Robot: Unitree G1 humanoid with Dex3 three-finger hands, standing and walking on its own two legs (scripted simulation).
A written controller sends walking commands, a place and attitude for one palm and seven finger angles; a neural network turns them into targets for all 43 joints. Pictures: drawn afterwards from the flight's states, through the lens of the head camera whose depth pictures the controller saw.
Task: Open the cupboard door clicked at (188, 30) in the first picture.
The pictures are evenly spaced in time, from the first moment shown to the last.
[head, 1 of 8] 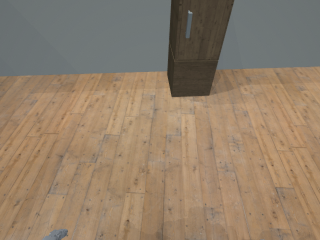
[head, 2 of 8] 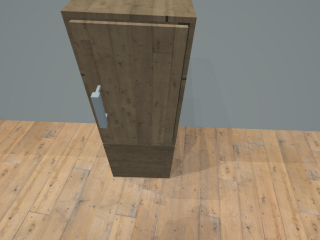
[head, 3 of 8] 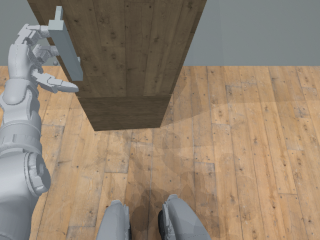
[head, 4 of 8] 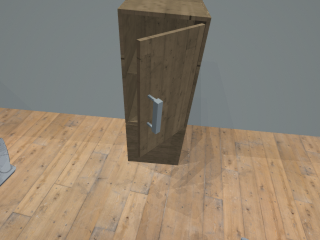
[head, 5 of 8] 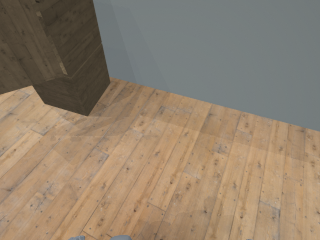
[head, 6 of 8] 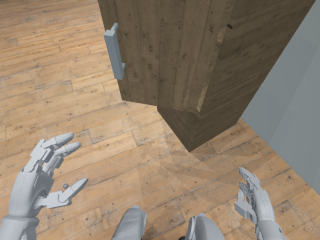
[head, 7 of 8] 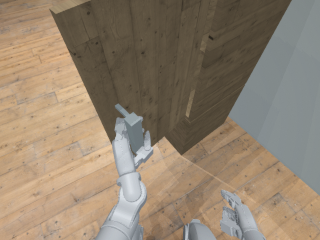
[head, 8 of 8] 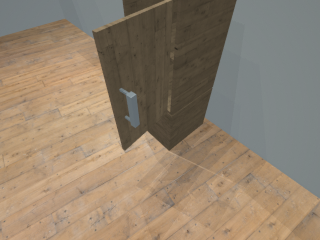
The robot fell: no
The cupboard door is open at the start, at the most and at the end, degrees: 0 98 98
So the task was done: yes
